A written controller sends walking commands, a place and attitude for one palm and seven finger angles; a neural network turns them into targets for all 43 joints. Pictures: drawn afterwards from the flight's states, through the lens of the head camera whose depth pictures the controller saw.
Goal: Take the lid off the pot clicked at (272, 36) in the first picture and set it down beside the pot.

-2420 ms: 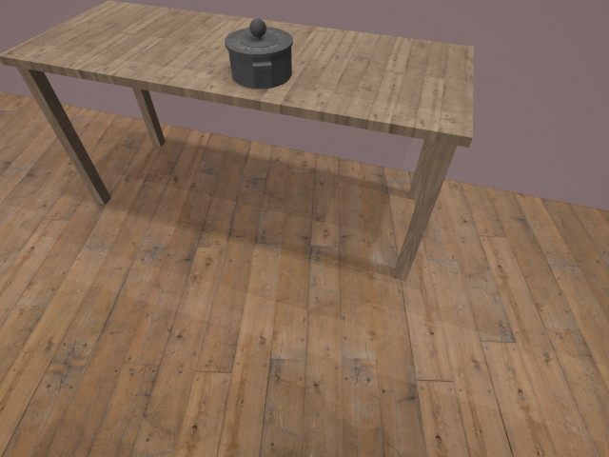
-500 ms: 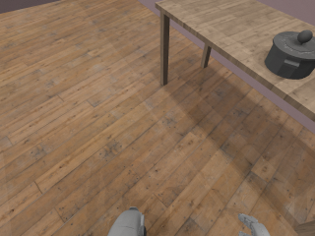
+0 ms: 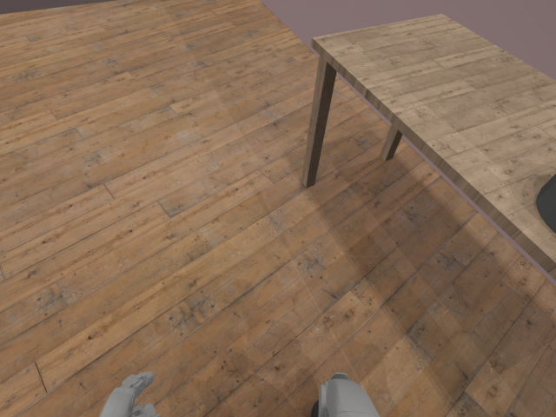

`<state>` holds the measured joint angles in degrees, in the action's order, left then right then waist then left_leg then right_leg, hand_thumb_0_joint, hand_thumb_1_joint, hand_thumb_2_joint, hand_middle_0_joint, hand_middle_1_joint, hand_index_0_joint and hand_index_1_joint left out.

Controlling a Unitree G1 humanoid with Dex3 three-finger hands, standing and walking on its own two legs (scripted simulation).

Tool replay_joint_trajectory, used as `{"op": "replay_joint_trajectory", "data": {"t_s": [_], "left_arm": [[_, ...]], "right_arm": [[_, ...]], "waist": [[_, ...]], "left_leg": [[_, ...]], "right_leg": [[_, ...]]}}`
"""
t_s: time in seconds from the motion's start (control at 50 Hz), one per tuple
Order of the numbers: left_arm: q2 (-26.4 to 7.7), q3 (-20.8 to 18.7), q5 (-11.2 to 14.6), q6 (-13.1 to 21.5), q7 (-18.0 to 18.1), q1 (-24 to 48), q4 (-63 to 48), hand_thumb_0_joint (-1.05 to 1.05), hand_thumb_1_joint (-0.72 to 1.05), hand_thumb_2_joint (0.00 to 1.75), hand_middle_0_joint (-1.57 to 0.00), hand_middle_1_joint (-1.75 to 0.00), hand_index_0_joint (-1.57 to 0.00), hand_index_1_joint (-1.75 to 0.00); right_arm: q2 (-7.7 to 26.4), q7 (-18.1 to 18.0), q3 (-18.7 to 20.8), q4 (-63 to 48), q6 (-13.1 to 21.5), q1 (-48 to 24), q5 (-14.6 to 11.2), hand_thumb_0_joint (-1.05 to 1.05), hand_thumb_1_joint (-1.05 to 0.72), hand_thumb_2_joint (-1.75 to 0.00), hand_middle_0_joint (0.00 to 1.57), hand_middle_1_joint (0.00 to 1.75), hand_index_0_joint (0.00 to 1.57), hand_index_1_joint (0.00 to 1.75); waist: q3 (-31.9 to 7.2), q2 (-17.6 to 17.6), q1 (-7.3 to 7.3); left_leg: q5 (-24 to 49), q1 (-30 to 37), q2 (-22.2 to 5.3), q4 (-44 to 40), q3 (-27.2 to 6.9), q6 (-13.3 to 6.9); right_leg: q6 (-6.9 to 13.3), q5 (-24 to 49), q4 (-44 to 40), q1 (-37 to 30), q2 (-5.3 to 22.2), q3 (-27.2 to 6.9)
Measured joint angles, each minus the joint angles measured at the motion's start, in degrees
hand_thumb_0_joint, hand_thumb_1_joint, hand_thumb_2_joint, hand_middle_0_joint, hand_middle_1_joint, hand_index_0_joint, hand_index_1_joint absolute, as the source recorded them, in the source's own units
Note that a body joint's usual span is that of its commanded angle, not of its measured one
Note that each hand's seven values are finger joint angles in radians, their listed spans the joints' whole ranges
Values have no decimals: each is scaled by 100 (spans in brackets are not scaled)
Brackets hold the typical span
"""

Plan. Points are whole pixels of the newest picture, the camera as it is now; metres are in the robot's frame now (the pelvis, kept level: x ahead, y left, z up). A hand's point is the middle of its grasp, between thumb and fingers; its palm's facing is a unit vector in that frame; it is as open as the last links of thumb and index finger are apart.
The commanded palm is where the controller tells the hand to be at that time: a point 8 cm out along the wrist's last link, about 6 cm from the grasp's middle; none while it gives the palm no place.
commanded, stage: turn to face it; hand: left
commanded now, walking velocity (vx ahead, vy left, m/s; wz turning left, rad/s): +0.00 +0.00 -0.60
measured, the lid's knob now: out of the picture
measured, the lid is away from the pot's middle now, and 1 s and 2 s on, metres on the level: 0.00 0.00 0.00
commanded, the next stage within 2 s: take the last steps up to it in 1.76 s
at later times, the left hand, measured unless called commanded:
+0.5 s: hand (186, 389) +0.19 +0.15 -0.16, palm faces -0.12 -0.96 -0.24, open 7.4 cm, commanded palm none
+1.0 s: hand (193, 303) +0.33 +0.17 -0.16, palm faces -0.47 -0.84 -0.25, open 7.4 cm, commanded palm none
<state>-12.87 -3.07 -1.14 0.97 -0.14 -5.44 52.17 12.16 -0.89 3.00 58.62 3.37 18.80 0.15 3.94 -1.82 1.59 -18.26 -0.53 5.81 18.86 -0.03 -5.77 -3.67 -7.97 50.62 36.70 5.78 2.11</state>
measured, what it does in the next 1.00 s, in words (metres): walks ahead, turning right: right foot, then left foot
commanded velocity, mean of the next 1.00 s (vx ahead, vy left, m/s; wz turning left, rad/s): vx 0.00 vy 0.00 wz -0.60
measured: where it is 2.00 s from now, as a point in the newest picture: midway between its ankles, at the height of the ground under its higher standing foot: outside the picture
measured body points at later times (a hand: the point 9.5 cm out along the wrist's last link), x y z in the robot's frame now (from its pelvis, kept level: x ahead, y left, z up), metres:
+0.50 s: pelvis +0.13 -0.03 +0.00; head +0.16 -0.06 +0.45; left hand +0.19 +0.20 -0.14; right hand +0.18 -0.28 -0.15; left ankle +0.18 +0.15 -0.68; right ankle +0.17 -0.10 -0.74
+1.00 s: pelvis +0.15 +0.01 +0.00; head +0.19 +0.01 +0.45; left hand +0.36 +0.21 -0.14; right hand +0.08 -0.24 -0.13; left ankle +0.17 +0.12 -0.74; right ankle +0.08 -0.12 -0.68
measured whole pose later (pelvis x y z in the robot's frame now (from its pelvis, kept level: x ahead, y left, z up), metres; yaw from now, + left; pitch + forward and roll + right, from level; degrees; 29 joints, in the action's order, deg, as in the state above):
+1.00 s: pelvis +0.15 +0.01 +0.00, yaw -33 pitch +0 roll -1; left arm -16.6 -5.5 -1.0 -4.8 -1.8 -10.9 51.9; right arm 11.5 -1.1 1.6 50.8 -0.4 12.4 0.9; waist 4.5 -0.8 -0.8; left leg -18.2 -8.7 -5.2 27.2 10.2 -0.2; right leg -4.0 -23.6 53.1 26.3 2.9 1.1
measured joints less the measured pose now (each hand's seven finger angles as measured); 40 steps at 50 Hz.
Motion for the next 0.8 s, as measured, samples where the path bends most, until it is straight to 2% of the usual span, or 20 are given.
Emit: {"op": "replay_joint_trajectory", "data": {"t_s": [0.08,0.12,0.16,0.2,0.22,0.26,0.34,0.42,0.5,0.58,0.62,0.66,0.68,0.7,0.74,0.8], "left_arm": [[64,76,8,22,6,214,41,1,91,90,-20,-30,-19,-29],[106,121,-13,82,-5,149,39,1,91,90,-20,-30,-19,-29],[180,137,-6,183,12,78,58,1,91,90,-20,-30,-19,-30],[221,155,54,145,33,-93,57,0,91,90,-20,-30,-19,-30],[240,147,73,86,54,-195,78,0,91,90,-20,-30,-20,-30],[275,124,84,-22,89,-389,160,0,91,89,-20,-30,-20,-30],[328,78,67,-126,77,-696,324,1,91,89,-20,-30,-20,-30],[355,15,53,-163,25,-935,379,1,91,89,-20,-30,-20,-30],[340,-49,36,-196,-4,-1111,338,1,91,89,-20,-30,-20,-30],[260,-112,19,-250,1,-1206,249,1,91,89,-20,-30,-20,-30],[187,-149,12,-286,18,-1214,199,1,90,89,-20,-30,-20,-30],[87,-184,25,-330,34,-1207,152,1,90,89,-20,-30,-20,-30],[36,-200,44,-354,38,-1223,112,1,90,89,-20,-30,-20,-30],[-29,-225,67,-381,34,-1184,101,1,90,89,-20,-30,-20,-30],[-171,-281,29,-419,8,-1063,96,1,91,90,-20,-30,-20,-30],[-339,-346,2,-437,-60,-953,61,1,91,90,-20,-30,-20,-30]], "right_arm": [[-13,-106,-40,174,-31,280,30,1,-92,-90,20,30,20,30],[-40,-130,-58,283,-74,415,11,1,-92,-90,20,30,20,30],[-65,-137,-56,376,-149,335,-50,1,-92,-90,20,30,20,30],[-118,-132,-68,361,-240,151,-52,1,-92,-90,20,30,20,30],[-147,-113,-77,316,-289,50,-36,1,-92,-90,20,30,20,30],[-202,-70,-94,173,-383,-162,8,1,-91,-90,20,30,20,30],[-282,-9,-107,-125,-466,-578,66,1,-91,-90,20,30,20,30],[-265,11,-80,-302,-490,-917,75,1,-91,-90,20,30,20,30],[-179,0,-36,-424,-513,-1187,56,1,-91,-90,20,30,20,30],[-89,-26,-3,-576,-510,-1398,12,1,-91,-90,20,30,20,30],[-68,-47,1,-676,-482,-1461,-21,1,-91,-90,20,30,20,30],[-64,-71,-15,-784,-422,-1474,-48,1,-91,-90,20,30,20,30],[-47,-80,-38,-858,-373,-1438,-51,1,-91,-90,20,30,20,30],[-51,-91,-43,-906,-333,-1409,-38,1,-91,-90,20,30,20,30],[-84,-79,-93,-971,-355,-1330,11,1,-91,-90,20,30,20,30],[-112,-80,-169,-990,-399,-1164,55,1,-91,-90,20,30,20,30]], "waist": [[51,84,120],[65,122,111],[168,257,69],[233,313,39],[231,322,31],[181,328,39],[78,281,-31],[3,247,-206],[-70,213,-400],[-132,169,-549],[-163,122,-597],[-201,60,-601],[-245,72,-572],[-243,45,-524],[-165,-76,-505],[-119,-137,-480]], "left_leg": [[-479,387,-54,209,62,109],[-816,354,-85,874,176,207],[-1125,-370,-216,2721,244,409],[-1269,-1161,-309,4286,164,539],[-1161,-1501,-408,4715,150,589],[-864,-2089,-649,4985,108,695],[-418,-2771,-994,4470,-43,865],[-252,-2917,-1083,3912,-183,975],[-328,-2722,-962,3397,-201,1025],[-523,-2342,-721,2791,-161,992],[-584,-2082,-583,2330,-148,946],[-329,-1705,-476,1574,-118,880],[-134,-1457,-499,1076,-111,809],[249,-1382,-502,877,-90,682],[282,-1310,-501,953,55,510],[202,-1089,-601,816,275,456]], "right_leg": [[343,101,-1089,-626,-390,240],[527,317,-1614,-1164,-568,323],[815,-141,-1518,-1298,-726,336],[969,-328,-1520,-1408,-853,280],[977,-299,-1648,-1497,-906,238],[982,-170,-1958,-1634,-982,153],[1003,11,-2370,-1732,-1048,-111],[960,65,-2514,-1765,-1091,-422],[890,66,-2545,-1780,-1131,-728],[786,77,-2554,-1761,-1196,-1019],[720,88,-2544,-1726,-1237,-1164],[633,66,-2455,-1655,-1292,-1302],[584,12,-2324,-1578,-1363,-1334],[525,-343,-2004,-1445,-1392,-1322],[327,-1308,-841,-1079,-1289,-1018],[117,-1515,829,-597,-1038,-613]]}}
